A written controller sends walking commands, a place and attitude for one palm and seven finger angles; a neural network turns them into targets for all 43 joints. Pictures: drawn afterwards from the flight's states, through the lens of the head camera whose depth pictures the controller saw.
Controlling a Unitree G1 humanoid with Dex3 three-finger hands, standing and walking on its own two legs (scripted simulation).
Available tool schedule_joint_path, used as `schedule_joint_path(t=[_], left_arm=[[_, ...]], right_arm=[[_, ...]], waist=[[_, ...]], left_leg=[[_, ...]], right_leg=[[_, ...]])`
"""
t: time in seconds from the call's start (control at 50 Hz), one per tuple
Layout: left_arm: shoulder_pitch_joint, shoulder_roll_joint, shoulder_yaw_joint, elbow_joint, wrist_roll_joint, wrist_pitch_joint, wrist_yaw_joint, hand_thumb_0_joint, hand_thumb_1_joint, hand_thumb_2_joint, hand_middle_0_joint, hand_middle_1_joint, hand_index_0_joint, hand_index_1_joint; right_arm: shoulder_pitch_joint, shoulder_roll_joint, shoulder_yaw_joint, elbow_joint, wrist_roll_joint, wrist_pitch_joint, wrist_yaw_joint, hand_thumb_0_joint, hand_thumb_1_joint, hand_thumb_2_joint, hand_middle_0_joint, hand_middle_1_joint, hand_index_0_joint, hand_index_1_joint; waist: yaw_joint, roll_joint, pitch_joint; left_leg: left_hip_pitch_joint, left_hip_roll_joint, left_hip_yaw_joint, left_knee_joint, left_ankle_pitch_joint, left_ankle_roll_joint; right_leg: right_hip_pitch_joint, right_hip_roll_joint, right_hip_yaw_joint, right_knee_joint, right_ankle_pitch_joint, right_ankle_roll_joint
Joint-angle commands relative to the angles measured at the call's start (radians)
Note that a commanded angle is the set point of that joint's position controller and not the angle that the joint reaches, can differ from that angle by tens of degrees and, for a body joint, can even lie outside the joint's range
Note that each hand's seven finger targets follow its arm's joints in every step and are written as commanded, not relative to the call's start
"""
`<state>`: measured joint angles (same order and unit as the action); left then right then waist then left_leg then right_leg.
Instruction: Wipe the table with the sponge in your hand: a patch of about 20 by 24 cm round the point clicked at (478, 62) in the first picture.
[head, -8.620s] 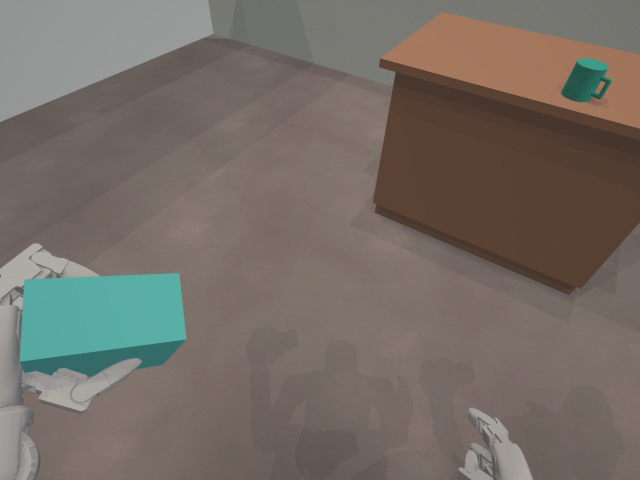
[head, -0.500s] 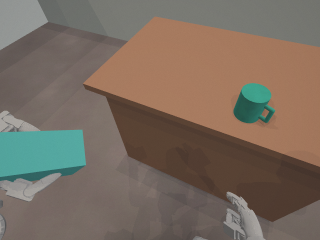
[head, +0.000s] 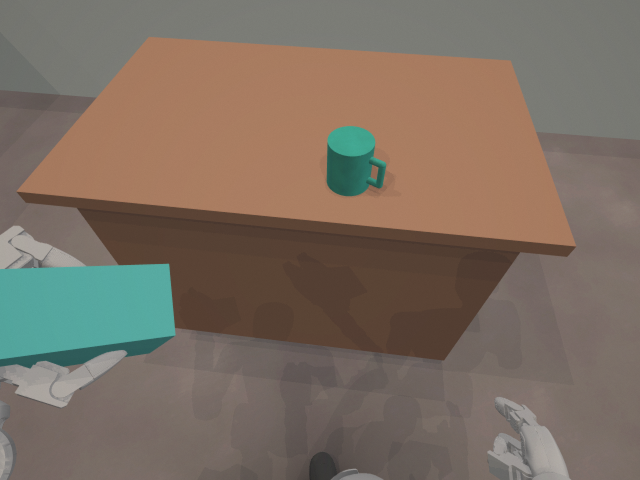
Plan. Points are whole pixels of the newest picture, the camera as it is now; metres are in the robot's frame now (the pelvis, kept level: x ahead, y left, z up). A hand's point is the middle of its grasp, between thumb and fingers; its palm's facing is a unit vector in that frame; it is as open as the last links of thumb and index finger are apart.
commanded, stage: turn to face it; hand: left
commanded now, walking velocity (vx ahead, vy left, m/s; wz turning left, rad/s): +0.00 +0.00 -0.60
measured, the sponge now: (113, 316) +0.24 +0.21 +0.15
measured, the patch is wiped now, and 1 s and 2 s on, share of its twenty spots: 0.00 0.00 0.00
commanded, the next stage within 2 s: take the last steps up to it in 0.68 s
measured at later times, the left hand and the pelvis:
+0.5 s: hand (236, 310) +0.23 +0.09 +0.18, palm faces +0.04 -0.85 -0.53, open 10.2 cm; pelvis -0.05 -0.06 +0.00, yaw -18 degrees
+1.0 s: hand (344, 356) +0.20 +0.00 +0.18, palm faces -0.06 -0.85 -0.52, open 10.2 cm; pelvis -0.10 -0.10 +0.01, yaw -27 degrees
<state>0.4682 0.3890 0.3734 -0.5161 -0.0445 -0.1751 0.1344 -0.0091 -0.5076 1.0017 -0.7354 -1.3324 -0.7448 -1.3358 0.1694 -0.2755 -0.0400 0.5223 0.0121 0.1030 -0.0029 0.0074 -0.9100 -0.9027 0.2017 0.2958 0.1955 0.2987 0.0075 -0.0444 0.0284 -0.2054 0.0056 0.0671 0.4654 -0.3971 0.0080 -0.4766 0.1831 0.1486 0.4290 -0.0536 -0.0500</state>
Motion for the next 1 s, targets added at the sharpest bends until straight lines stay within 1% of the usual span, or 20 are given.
schedule_joint_path(t=[0.0, 0.06, 0.16, 0.18, 0.2, 0.22, 0.26, 0.28, 0.48, 0.5, 0.54, 0.56, 0.58, 0.64, 0.76, 0.78, 0.82, 0.86, 0.92, 0.98], left_arm=[[-0.085, 0.242, 0.188, -0.303, 0.016, -0.081, 0.002, 0.0, 0.1, 1.3, -1.2, -1.6, -1.2, -1.6], [-0.029, 0.158, 0.128, -0.232, -0.002, -0.061, 0.005, 0.0, 0.1, 1.3, -1.2, -1.6, -1.2, -1.6], [-0.181, 0.144, 0.073, -0.209, 0.018, -0.055, 0.025, 0.0, 0.1, 1.3, -1.2, -1.6, -1.2, -1.6], [-0.215, 0.166, 0.091, -0.202, 0.022, -0.058, 0.028, 0.0, 0.1, 1.3, -1.2, -1.6, -1.2, -1.6], [-0.192, 0.222, 0.144, -0.182, 0.022, -0.066, 0.04, 0.0, 0.1, 1.3, -1.2, -1.6, -1.2, -1.6], [-0.144, 0.214, 0.156, -0.156, 0.003, -0.06, 0.041, 0.0, 0.1, 1.3, -1.2, -1.6, -1.2, -1.6], [-0.03, 0.247, 0.203, -0.238, -0.012, -0.066, 0.043, 0.0, 0.1, 1.3, -1.2, -1.6, -1.2, -1.6], [0.007, 0.22, 0.191, -0.292, -0.019, -0.076, 0.042, 0.0, 0.1, 1.3, -1.2, -1.6, -1.2, -1.6], [0.088, 0.186, 0.183, -0.271, -0.012, -0.075, 0.042, 0.0, 0.1, 1.3, -1.2, -1.6, -1.2, -1.6], [0.075, 0.19, 0.178, -0.263, -0.01, -0.079, 0.039, 0.0, 0.1, 1.3, -1.2, -1.6, -1.2, -1.6], [0.03, 0.178, 0.165, -0.282, 0.002, -0.088, 0.029, 0.0, 0.1, 1.3, -1.2, -1.6, -1.2, -1.6], [0.011, 0.215, 0.181, -0.276, 0.008, -0.094, 0.03, 0.0, 0.1, 1.3, -1.2, -1.6, -1.2, -1.6], [0.003, 0.178, 0.142, -0.247, 0.012, -0.091, 0.028, 0.0, 0.1, 1.3, -1.2, -1.6, -1.2, -1.6], [-0.032, 0.113, 0.05, -0.235, 0.016, -0.073, 0.021, 0.0, 0.1, 1.3, -1.2, -1.6, -1.2, -1.6], [-0.1, 0.174, 0.096, -0.247, 0.029, -0.083, 0.039, 0.0, 0.1, 1.3, -1.2, -1.6, -1.2, -1.6], [-0.108, 0.178, 0.104, -0.231, 0.031, -0.089, 0.04, 0.0, 0.1, 1.3, -1.2, -1.6, -1.2, -1.6], [-0.052, 0.216, 0.154, -0.169, 0.012, -0.079, 0.048, 0.0, 0.1, 1.3, -1.2, -1.6, -1.2, -1.6], [0.025, 0.238, 0.195, -0.181, -0.001, -0.08, 0.053, 0.0, 0.1, 1.3, -1.2, -1.6, -1.2, -1.6], [0.085, 0.177, 0.165, -0.15, 0.004, -0.097, 0.053, 0.0, 0.1, 1.3, -1.2, -1.6, -1.2, -1.6], [0.088, 0.17, 0.154, -0.101, 0.007, -0.106, 0.051, 0.0, 0.1, 1.3, -1.2, -1.6, -1.2, -1.6]], right_arm=[[-0.113, -0.039, -0.031, -0.178, 0.0, -0.09, -0.018, 0.0, -0.9, -0.9, 0.2, 0.3, 0.2, 0.3], [-0.082, -0.042, -0.018, -0.148, 0.019, -0.115, -0.008, 0.0, -0.9, -0.9, 0.2, 0.3, 0.2, 0.3], [0.001, -0.086, -0.02, -0.121, 0.014, -0.187, -0.01, 0.0, -0.9, -0.9, 0.2, 0.3, 0.2, 0.3], [-0.012, -0.074, -0.015, -0.12, 0.017, -0.191, -0.006, 0.0, -0.9, -0.9, 0.2, 0.3, 0.2, 0.3], [-0.039, -0.041, -0.007, -0.132, 0.016, -0.191, -0.01, 0.0, -0.9, -0.9, 0.2, 0.3, 0.2, 0.3], [-0.055, -0.043, -0.015, -0.14, 0.016, -0.179, -0.012, 0.0, -0.9, -0.9, 0.2, 0.3, 0.2, 0.3], [-0.083, -0.022, 0.005, -0.133, 0.002, -0.138, -0.005, 0.0, -0.9, -0.9, 0.2, 0.3, 0.2, 0.3], [-0.094, -0.007, 0.019, -0.129, 0.0, -0.118, 0.001, 0.0, -0.9, -0.9, 0.2, 0.3, 0.2, 0.3], [-0.057, -0.033, 0.004, -0.115, 0.006, -0.099, -0.007, 0.0, -0.9, -0.9, 0.2, 0.3, 0.2, 0.3], [-0.051, -0.044, -0.002, -0.114, 0.005, -0.108, -0.015, 0.0, -0.9, -0.9, 0.2, 0.3, 0.2, 0.3], [-0.068, -0.085, -0.018, -0.139, 0.009, -0.126, -0.029, 0.0, -0.9, -0.9, 0.2, 0.3, 0.2, 0.3], [-0.076, -0.054, -0.007, -0.128, 0.002, -0.143, -0.037, 0.0, -0.9, -0.9, 0.2, 0.3, 0.2, 0.3], [-0.06, -0.038, -0.008, -0.126, -0.009, -0.157, -0.04, 0.0, -0.9, -0.9, 0.2, 0.3, 0.2, 0.3], [-0.026, -0.065, -0.021, -0.099, 0.011, -0.189, -0.026, 0.0, -0.9, -0.9, 0.2, 0.3, 0.2, 0.3], [-0.01, -0.064, -0.015, -0.088, 0.0, -0.245, -0.021, 0.0, -0.9, -0.9, 0.2, 0.3, 0.2, 0.3], [-0.024, -0.051, -0.01, -0.087, 0.003, -0.245, -0.02, 0.0, -0.9, -0.9, 0.2, 0.3, 0.2, 0.3], [-0.024, -0.012, -0.009, -0.096, 0.013, -0.236, -0.022, 0.0, -0.9, -0.9, 0.2, 0.3, 0.2, 0.3], [-0.06, -0.007, 0.008, -0.073, 0.006, -0.214, -0.021, 0.0, -0.9, -0.9, 0.2, 0.3, 0.2, 0.3], [-0.076, 0.007, 0.025, -0.053, 0.0, -0.184, -0.029, 0.0, -0.9, -0.9, 0.2, 0.3, 0.2, 0.3], [-0.072, -0.011, 0.012, -0.052, -0.002, -0.184, -0.042, 0.0, -0.9, -0.9, 0.2, 0.3, 0.2, 0.3]], waist=[[0.028, 0.306, -0.08], [0.037, 0.28, 0.043], [-0.001, 0.185, -0.04], [0.001, 0.065, -0.067], [0.015, -0.183, -0.098], [0.032, -0.294, -0.174], [0.032, -0.073, -0.188], [0.025, -0.018, -0.216], [-0.004, -0.028, -0.186], [-0.005, 0.018, -0.17], [0.01, 0.265, -0.116], [0.015, 0.373, -0.118], [-0.009, 0.308, -0.063], [-0.002, 0.247, -0.049], [-0.01, 0.291, -0.098], [-0.008, 0.214, -0.111], [-0.005, -0.177, -0.181], [-0.001, -0.084, -0.191], [-0.02, -0.024, -0.153], [-0.015, -0.081, -0.147]], left_leg=[[-0.076, 0.474, -0.248, -0.243, 0.059, 0.212], [-0.095, 0.387, -0.001, -0.135, 0.173, 0.121], [-0.026, 0.299, 0.083, 0.181, 0.462, -0.007], [-0.091, 0.248, 0.103, 0.355, 0.345, -0.037], [-0.272, 0.115, 0.108, 0.575, -0.05, -0.081], [-0.299, 0.079, -0.018, 0.709, -0.23, -0.089], [-0.323, 0.09, -0.115, 0.78, -0.153, -0.087], [-0.312, 0.089, -0.108, 0.734, -0.118, -0.087], [0.052, 0.043, -0.034, 0.034, 0.056, -0.045], [0.101, 0.08, -0.053, -0.041, 0.062, -0.022], [0.09, 0.332, -0.287, -0.162, 0.196, 0.095], [0.017, 0.429, -0.341, -0.234, 0.168, 0.148], [-0.085, 0.432, -0.353, -0.228, 0.223, 0.174], [0.001, 0.318, -0.081, -0.094, 0.515, 0.106], [-0.001, 0.269, -0.007, 0.071, 0.518, 0.017], [-0.07, 0.233, 0.015, 0.136, 0.391, -0.006], [-0.258, 0.037, 0.045, 0.436, -0.104, -0.057], [-0.307, 0.05, -0.085, 0.586, -0.108, -0.043], [-0.301, 0.057, -0.073, 0.526, 0.0, -0.046], [-0.265, 0.046, -0.042, 0.398, 0.013, -0.034]], right_leg=[[-0.098, -0.146, -0.047, 0.818, -0.361, 0.108], [-0.11, -0.223, -0.117, 0.671, -0.397, 0.1], [0.276, -0.139, -0.285, 0.091, -0.17, 0.098], [0.357, -0.232, -0.165, 0.021, 0.017, 0.05], [0.452, -0.413, 0.169, -0.005, 0.44, -0.064], [0.411, -0.503, 0.345, -0.065, 0.414, -0.101], [0.409, -0.498, 0.348, -0.051, 0.203, -0.142], [0.432, -0.465, 0.261, -0.023, 0.21, -0.143], [0.169, -0.361, 0.196, -0.08, -0.166, -0.071], [0.115, -0.317, 0.171, -0.04, -0.214, -0.037], [-0.001, -0.14, -0.005, 0.254, -0.35, 0.048], [-0.027, -0.131, -0.093, 0.533, -0.449, 0.069], [-0.015, -0.153, -0.083, 0.675, -0.421, 0.076], [-0.022, -0.186, -0.174, 0.523, -0.388, 0.091], [0.276, -0.164, -0.264, 0.031, -0.187, 0.081], [0.363, -0.218, -0.211, -0.018, -0.046, 0.06], [0.436, -0.483, 0.211, -0.086, 0.276, -0.078], [0.442, -0.523, 0.234, -0.118, 0.168, -0.116], [0.415, -0.464, 0.072, -0.127, 0.133, -0.101], [0.413, -0.458, 0.034, -0.151, 0.072, -0.091]])
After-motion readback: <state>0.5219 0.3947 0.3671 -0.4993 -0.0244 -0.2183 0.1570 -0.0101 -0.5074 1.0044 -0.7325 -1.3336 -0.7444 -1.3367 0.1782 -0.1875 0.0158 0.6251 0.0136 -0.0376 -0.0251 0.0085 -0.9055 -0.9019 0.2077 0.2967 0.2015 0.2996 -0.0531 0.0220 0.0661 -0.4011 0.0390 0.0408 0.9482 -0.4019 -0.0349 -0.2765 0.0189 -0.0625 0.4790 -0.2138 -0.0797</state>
